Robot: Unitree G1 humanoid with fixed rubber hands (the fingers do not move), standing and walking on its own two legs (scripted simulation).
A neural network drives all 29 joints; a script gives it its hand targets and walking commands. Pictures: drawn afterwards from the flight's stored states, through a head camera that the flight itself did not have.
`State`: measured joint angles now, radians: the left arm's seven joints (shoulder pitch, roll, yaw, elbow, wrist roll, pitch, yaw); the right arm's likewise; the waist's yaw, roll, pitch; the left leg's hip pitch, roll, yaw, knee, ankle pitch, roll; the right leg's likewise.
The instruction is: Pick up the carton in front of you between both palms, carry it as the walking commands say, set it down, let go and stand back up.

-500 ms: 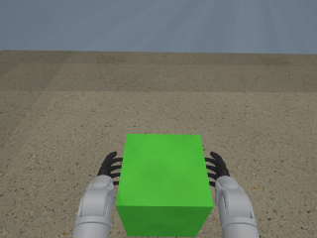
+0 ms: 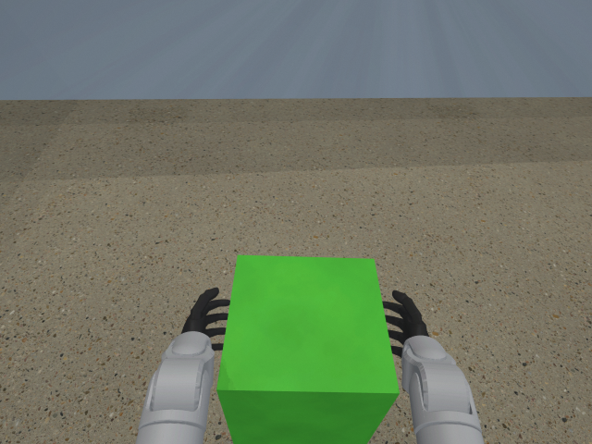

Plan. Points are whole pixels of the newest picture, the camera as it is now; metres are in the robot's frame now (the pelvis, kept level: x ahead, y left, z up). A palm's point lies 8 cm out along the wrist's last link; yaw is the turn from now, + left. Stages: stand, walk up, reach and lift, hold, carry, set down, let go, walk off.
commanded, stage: hold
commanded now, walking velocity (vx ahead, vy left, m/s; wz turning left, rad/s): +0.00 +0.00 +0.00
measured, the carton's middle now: (302, 356) +0.31 -0.01 -0.06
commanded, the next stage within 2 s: set down in 0.38 s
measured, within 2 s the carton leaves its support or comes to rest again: neither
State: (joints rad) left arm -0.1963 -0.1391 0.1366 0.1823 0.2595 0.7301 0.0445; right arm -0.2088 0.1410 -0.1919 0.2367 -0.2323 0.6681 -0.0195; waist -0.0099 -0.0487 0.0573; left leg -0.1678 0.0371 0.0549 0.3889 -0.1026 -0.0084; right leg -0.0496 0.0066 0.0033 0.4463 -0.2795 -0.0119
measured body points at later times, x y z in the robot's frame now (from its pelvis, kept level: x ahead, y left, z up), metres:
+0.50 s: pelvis -0.01 +0.04 +0.00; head -0.04 +0.07 +0.45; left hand +0.30 +0.18 +0.02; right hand +0.29 -0.12 +0.04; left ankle +0.08 +0.13 -0.74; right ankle -0.01 -0.11 -0.74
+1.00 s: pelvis -0.03 +0.02 -0.07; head +0.17 +0.06 +0.33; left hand +0.36 +0.20 -0.16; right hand +0.36 -0.10 -0.15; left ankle +0.08 +0.13 -0.74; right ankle -0.01 -0.11 -0.74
